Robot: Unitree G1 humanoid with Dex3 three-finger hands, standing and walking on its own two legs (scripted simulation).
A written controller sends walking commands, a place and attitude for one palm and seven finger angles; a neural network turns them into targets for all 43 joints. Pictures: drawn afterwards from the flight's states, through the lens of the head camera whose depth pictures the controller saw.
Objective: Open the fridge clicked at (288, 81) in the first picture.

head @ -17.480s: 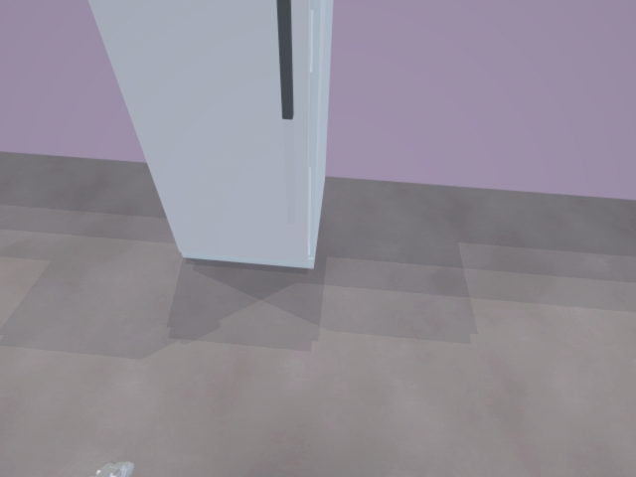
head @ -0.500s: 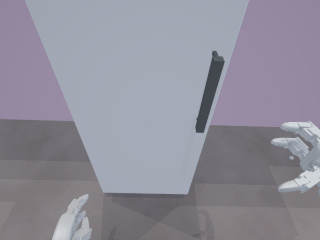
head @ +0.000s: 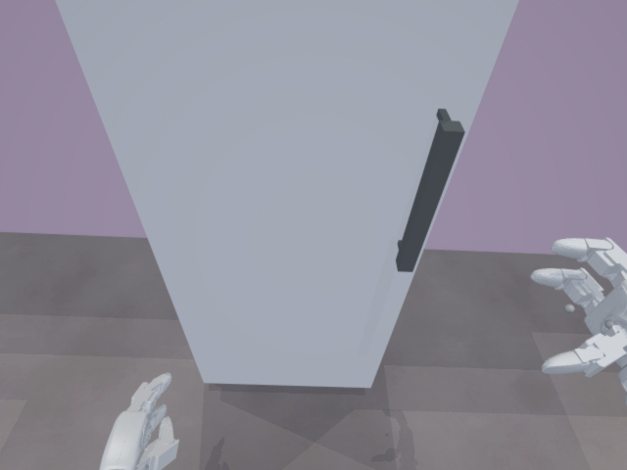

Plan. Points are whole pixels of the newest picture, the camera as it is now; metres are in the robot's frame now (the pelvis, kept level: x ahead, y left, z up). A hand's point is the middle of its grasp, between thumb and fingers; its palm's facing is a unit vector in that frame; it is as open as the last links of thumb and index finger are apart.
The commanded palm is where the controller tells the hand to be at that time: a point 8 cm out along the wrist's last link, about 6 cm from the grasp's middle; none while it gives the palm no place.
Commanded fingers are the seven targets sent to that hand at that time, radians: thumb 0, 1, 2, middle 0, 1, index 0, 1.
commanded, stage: move the hooked fingers beside the handle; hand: right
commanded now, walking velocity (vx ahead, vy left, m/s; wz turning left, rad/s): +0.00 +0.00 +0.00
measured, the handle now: (421, 198) +0.48 -0.15 +0.11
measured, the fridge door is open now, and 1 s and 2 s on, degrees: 0 0 0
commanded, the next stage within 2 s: none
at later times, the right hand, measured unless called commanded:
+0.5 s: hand (542, 284) +0.31 -0.26 +0.13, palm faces +0.02 +1.00 -0.01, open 14.0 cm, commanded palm +0.28 -0.30 +0.13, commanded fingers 0.00 0.50 -0.30 0.30 1.20 0.30 1.20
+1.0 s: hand (511, 249) +0.36 -0.24 +0.13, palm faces +0.02 +1.00 +0.00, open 14.0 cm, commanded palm +0.34 -0.29 +0.13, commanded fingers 0.00 0.50 -0.30 0.30 1.20 0.30 1.20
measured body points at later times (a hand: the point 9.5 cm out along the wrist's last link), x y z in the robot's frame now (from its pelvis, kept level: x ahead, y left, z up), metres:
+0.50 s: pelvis +0.01 -0.01 +0.00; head +0.00 +0.00 +0.45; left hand +0.18 +0.23 -0.07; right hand +0.30 -0.31 +0.13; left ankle -0.03 +0.10 -0.73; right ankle +0.07 -0.10 -0.73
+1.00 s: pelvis +0.00 -0.01 +0.00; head +0.00 +0.00 +0.45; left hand +0.12 +0.26 -0.10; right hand +0.36 -0.29 +0.13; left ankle -0.03 +0.10 -0.73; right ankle +0.07 -0.10 -0.73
